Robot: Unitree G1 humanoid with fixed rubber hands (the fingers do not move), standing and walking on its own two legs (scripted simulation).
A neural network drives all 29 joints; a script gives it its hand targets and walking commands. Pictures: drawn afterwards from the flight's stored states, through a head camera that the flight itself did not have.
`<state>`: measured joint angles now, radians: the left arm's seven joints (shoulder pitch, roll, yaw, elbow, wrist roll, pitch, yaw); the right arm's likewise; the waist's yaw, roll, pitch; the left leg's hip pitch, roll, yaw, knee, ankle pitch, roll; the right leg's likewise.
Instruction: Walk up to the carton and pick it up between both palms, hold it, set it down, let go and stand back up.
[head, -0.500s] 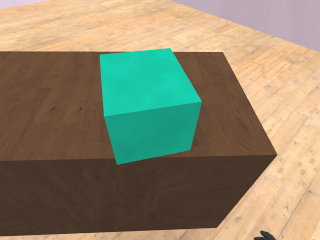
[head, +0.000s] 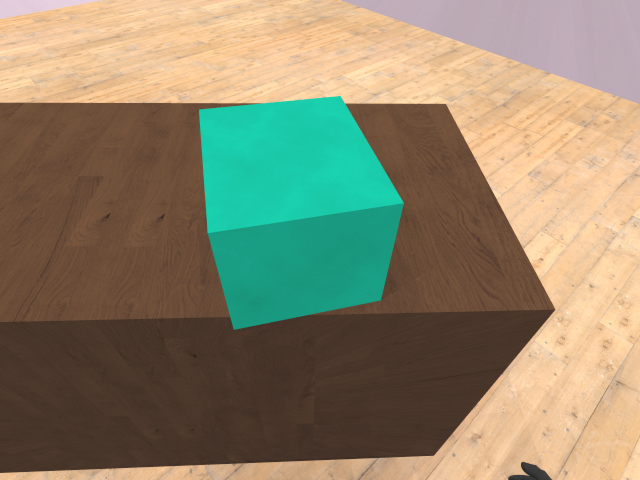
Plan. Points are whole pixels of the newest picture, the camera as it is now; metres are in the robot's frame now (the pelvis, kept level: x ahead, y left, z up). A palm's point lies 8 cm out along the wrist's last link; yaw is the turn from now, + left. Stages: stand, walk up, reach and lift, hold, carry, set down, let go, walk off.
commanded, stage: stand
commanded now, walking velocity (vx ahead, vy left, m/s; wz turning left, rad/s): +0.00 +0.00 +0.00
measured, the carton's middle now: (290, 205) +0.48 +0.04 +0.09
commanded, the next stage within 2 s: none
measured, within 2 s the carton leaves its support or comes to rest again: neither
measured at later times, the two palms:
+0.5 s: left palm out of the picture +0.09 +0.28 -0.11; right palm out of the picture +0.10 -0.30 -0.10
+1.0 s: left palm out of the picture +0.10 +0.28 -0.11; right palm out of the picture +0.10 -0.30 -0.10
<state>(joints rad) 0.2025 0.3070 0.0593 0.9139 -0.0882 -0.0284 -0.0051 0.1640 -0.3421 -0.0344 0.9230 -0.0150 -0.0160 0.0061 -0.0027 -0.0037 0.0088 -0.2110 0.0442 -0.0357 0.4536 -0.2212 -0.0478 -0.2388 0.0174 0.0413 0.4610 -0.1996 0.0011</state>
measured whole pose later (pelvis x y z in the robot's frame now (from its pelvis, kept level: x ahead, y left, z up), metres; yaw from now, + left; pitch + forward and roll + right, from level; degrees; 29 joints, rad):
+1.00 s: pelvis +0.01 +0.00 +0.00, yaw +0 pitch -1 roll +0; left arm 0.19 0.31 0.06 0.92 -0.09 -0.03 0.00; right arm 0.16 -0.34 -0.03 0.94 -0.02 -0.01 0.01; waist 0.00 0.00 0.01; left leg -0.21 0.04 -0.04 0.44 -0.22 -0.05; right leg -0.24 0.02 0.04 0.46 -0.21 0.00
